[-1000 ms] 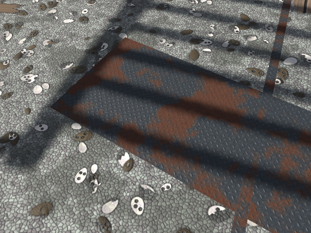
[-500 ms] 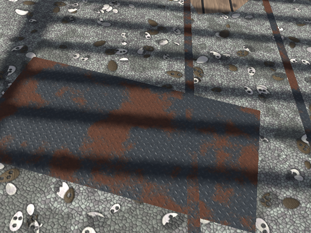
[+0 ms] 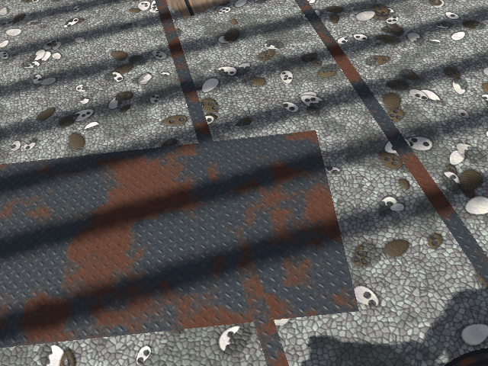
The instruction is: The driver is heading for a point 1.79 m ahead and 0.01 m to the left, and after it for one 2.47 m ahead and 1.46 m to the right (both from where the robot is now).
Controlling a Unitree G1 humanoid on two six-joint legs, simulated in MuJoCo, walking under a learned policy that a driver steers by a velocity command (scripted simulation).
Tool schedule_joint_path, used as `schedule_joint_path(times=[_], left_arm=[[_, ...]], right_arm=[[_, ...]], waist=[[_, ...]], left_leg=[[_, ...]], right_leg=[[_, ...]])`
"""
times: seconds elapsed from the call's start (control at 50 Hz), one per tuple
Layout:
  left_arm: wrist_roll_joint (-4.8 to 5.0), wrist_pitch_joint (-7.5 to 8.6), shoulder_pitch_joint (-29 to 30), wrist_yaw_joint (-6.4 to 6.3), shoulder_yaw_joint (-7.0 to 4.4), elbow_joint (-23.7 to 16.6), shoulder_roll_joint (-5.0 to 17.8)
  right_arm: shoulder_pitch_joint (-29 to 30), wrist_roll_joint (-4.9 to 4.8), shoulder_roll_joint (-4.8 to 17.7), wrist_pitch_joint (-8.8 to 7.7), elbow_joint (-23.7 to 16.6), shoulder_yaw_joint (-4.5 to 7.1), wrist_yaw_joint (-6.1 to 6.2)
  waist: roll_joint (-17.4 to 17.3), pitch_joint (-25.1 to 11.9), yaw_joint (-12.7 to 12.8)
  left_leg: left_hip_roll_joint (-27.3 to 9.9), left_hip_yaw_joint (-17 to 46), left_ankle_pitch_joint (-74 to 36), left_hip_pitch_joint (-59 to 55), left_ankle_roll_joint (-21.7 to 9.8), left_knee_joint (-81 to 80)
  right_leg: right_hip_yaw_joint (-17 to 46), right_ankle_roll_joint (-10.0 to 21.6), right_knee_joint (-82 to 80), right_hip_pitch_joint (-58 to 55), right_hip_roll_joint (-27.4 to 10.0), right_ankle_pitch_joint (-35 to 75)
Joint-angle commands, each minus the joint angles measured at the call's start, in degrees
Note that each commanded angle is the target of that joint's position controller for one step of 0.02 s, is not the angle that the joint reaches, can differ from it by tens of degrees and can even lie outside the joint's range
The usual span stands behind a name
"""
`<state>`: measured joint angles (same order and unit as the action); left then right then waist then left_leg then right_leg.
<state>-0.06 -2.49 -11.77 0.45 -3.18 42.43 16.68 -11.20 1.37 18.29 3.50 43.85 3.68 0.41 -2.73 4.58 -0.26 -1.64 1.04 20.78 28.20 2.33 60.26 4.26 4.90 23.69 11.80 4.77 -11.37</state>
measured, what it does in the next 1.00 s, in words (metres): steps on the spot: left foot, then right foot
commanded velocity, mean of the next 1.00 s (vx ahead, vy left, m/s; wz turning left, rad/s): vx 0.00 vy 0.00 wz -0.18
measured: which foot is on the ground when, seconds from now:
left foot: up 0.00-0.34, down 0.36-1.00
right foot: down 0.00-0.36, up 0.38-0.58, down 0.60-1.00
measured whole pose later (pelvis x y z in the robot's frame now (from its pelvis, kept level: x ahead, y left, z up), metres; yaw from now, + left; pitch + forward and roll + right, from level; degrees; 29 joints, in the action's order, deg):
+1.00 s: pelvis -0.01 +0.02 +0.00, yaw -8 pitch -2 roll +0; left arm -0.5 -0.7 -12.0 -1.9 0.4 62.3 13.6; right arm -12.6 0.6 14.5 0.9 58.3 0.1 1.2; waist -0.1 2.4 -0.5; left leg 1.4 1.7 11.2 8.8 -1.0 22.1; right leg 4.9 0.8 21.1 5.9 2.6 -13.0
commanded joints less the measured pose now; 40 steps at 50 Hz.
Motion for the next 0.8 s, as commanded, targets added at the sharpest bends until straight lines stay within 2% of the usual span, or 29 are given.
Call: schedule_joint_path(times=[0.02, 0.08, 0.22, 0.28, 0.32, 0.34, 0.36, 0.38, 0.4, 0.42, 0.44, 0.48, 0.5, 0.54, 0.56, 0.58, 0.62, 0.64, 0.66, 0.68, 0.74, 0.8], left_arm=[[-0.07, 0.90, -1.8, -0.33, -2.54, -2.8, 9.6], [-0.49, 0.86, -3.3, -0.48, -2.62, -2.7, 9.8], [-1.42, 0.93, -3.5, -0.70, -1.87, -1.8, 9.0], [-1.48, 0.70, -1.9, -0.79, -1.43, -1.1, 8.6], [-0.84, 0.50, -0.1, -1.10, -0.84, -0.6, 7.7], [-0.47, 0.66, -0.2, -1.33, -0.28, -0.3, 6.4], [-0.38, 1.06, -2.5, -1.29, 0.64, -0.3, 3.3], [0.12, 1.15, -4.8, -1.48, 0.45, 0.1, 3.8], [-0.85, 0.66, -4.0, -1.75, -0.18, 1.4, 6.4], [-0.65, 0.40, -3.0, -1.53, -0.37, 1.9, 6.5], [-0.46, 0.27, -2.4, -1.25, -0.34, 2.5, 5.8], [-0.73, 0.02, -2.6, -0.67, 0.11, 3.5, 4.5], [-0.69, 0.03, -2.5, -0.69, 0.49, 4.4, 3.7], [-0.32, 0.11, -2.0, -1.17, 0.97, 5.6, 2.8], [-0.20, 0.20, -2.3, -1.48, 1.19, 6.5, 2.4], [-0.33, 0.39, -2.4, -1.76, 1.34, 7.2, 2.6], [-1.23, 1.10, -1.6, -2.17, 1.05, 7.7, 5.9], [-0.51, 1.16, -0.2, -2.02, 0.69, 9.3, 7.2], [-0.33, 1.42, -0.2, -1.71, 1.16, 9.7, 4.9], [-0.44, 1.67, -0.4, -1.70, 1.43, 10.6, 4.4], [-0.54, 1.88, -0.9, -2.27, 1.63, 13.0, 4.7], [-0.51, 1.96, -0.7, -2.38, 1.93, 14.7, 4.3]], right_arm=[[0.5, -0.02, 4.5, -0.19, -3.7, 1.17, 0.20], [1.5, -0.10, 4.5, -0.16, -4.1, 1.09, 0.49], [2.3, -0.88, 3.5, -0.66, -4.3, 0.28, 0.82], [0.8, -1.36, 3.2, -0.97, -3.9, -0.09, 1.14], [-2.5, -1.31, 1.9, -1.50, -2.5, -0.61, 1.51], [-3.5, -0.80, 1.9, -2.12, -2.1, -0.84, 1.86], [-2.5, 0.37, 4.9, -2.82, -2.7, -0.72, 2.33], [2.0, 0.10, 8.5, -3.01, -4.0, -0.48, 1.89], [1.7, -0.14, 6.7, -3.12, -3.2, -0.71, 1.46], [2.8, -0.41, 3.9, -3.47, -3.0, -1.68, 1.07], [3.9, -0.41, 3.0, -3.57, -2.7, -2.13, 0.99], [3.7, -0.40, 3.1, -3.74, -1.7, -2.34, 1.27], [2.8, -0.39, 3.6, -3.66, -1.0, -2.26, 1.22], [0.9, -0.48, 3.9, -3.50, 0.3, -2.17, 1.09], [0.9, -0.61, 4.2, -3.37, 0.9, -2.06, 1.07], [0.9, -0.67, 4.4, -3.35, 1.3, -1.95, 1.04], [-0.2, -0.63, 3.7, -3.80, 1.7, -2.07, 0.69], [-1.4, -1.11, 2.8, -3.75, 2.3, -2.05, 0.42], [0.0, -0.97, 3.4, -3.58, 3.4, -2.03, 0.64], [0.6, -0.91, 3.1, -3.38, 3.9, -1.98, 0.80], [0.2, -0.75, 3.0, -3.26, 5.6, -1.94, 0.66], [-0.2, -0.83, 2.6, -3.24, 7.8, -2.09, 0.70]], waist=[[8.8, -5.6, 1.0], [9.2, -5.5, 1.7], [8.8, -6.2, 2.2], [9.2, -6.2, 1.4], [8.1, -6.1, -1.1], [6.4, -6.3, -1.6], [-1.9, -7.3, 0.2], [-6.8, -5.3, 2.7], [-6.7, -5.9, 0.9], [-5.0, -4.3, 1.3], [-4.8, -3.5, 1.7], [-6.7, -3.6, 1.9], [-6.2, -4.0, 1.4], [-5.4, -5.2, 0.5], [-5.0, -5.5, 1.0], [-4.4, -5.7, 1.3], [-1.5, -7.1, 0.1], [4.2, -4.6, -1.8], [3.3, -4.3, 0.0], [3.7, -3.4, 0.2], [4.7, -3.6, -0.1], [3.8, -3.1, -0.1]], left_leg=[[0.1, 1.4, -0.8, 6.0, 0.6, -1.2], [0.7, 1.8, 0.3, 6.0, 0.6, -5.5], [2.1, 1.1, 2.8, -3.7, -1.4, -14.5], [3.2, 0.6, 3.2, -10.4, -2.7, -21.8], [3.4, 0.1, -4.1, -18.5, -3.7, -35.2], [1.0, 2.6, -10.8, -24.3, -4.3, -43.0], [-9.1, 13.0, -11.6, -27.7, -6.1, -47.2], [-17.1, 21.2, -24.2, -23.3, -11.5, -47.1], [-18.8, 21.1, -24.6, -18.0, -16.2, -46.1], [-16.0, 18.6, -23.5, -16.3, -16.1, -46.5], [-13.0, 15.2, -22.0, -15.8, -14.5, -46.2], [-9.4, 11.1, -26.4, -18.3, -12.3, -44.1], [-8.5, 10.1, -28.9, -20.0, -11.9, -42.7], [-8.2, 10.2, -31.8, -22.6, -11.6, -40.5], [-7.6, 10.0, -31.6, -22.5, -10.7, -39.6], [-7.1, 9.8, -30.3, -21.2, -9.2, -39.2], [-5.4, 9.5, -22.4, -17.4, -6.3, -39.3], [-2.5, 6.8, -17.7, -18.1, -5.8, -41.8], [-2.2, 6.1, -16.0, -20.1, -5.4, -41.0], [-2.2, 5.9, -16.2, -20.6, -5.3, -40.5], [-2.8, 6.1, -18.3, -21.2, -5.7, -40.1], [-2.6, 6.0, -16.2, -20.7, -5.3, -40.8]], right_leg=[[15.5, 7.4, -6.1, -8.9, -13.8, 18.5], [18.3, 8.1, -6.1, -9.4, -14.0, 15.0], [20.2, 8.3, -4.5, -4.9, -14.0, 17.5], [21.2, 7.1, -3.4, -2.6, -13.4, 19.7], [20.9, 4.6, -1.4, 0.0, -11.5, 18.4], [20.3, 1.8, -0.4, 3.3, -9.8, 12.6], [15.6, -1.3, 5.5, 6.4, -5.7, 1.8], [7.0, -2.8, 7.8, 8.8, 2.4, -11.2], [4.4, -3.3, 14.7, 4.1, 0.5, -17.7], [4.4, -3.6, 17.1, 3.2, 0.0, -16.3], [4.0, -4.2, 17.7, 2.9, -0.2, -14.7], [2.2, -5.1, 15.5, 2.9, -1.0, -12.8], [0.9, -5.5, 12.7, 2.7, -1.1, -12.7], [-0.8, -5.7, 5.7, 0.8, -1.5, -9.9], [-1.4, -5.6, 0.3, -1.6, -1.7, -5.1], [-0.5, -5.4, -4.7, -5.1, -2.6, 1.9], [5.5, -4.9, -4.4, -10.7, -8.1, 11.1], [5.2, -3.7, -1.7, -6.4, -8.0, 11.9], [5.3, -3.4, -2.9, -4.7, -7.8, 9.1], [5.4, -3.5, -3.9, -3.6, -7.8, 8.1], [5.5, -3.3, -5.0, -3.8, -7.8, 8.3], [5.6, -3.0, -5.6, -3.8, -8.0, 6.9]])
